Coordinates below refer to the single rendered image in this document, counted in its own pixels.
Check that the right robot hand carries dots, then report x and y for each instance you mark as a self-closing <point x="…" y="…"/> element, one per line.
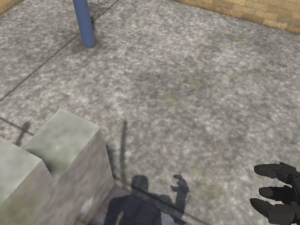
<point x="279" y="214"/>

